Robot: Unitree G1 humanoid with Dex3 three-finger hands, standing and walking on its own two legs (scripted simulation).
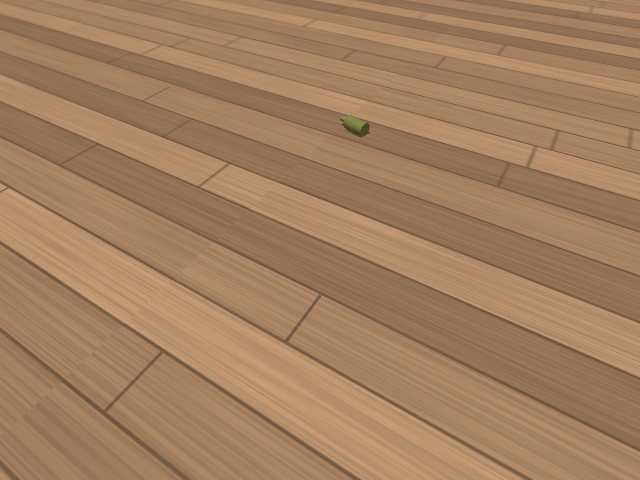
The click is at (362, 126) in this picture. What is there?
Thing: lying bottle
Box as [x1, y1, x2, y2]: [340, 115, 368, 135]
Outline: 340,117 340,119 344,122 344,126 346,128 360,135 364,135 367,132 368,124 366,122 351,115 348,115 345,118 342,116
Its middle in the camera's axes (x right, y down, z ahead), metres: +0.20 -0.70 +2.36
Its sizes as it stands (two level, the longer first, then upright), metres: 0.189 0.082 0.082
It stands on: the floor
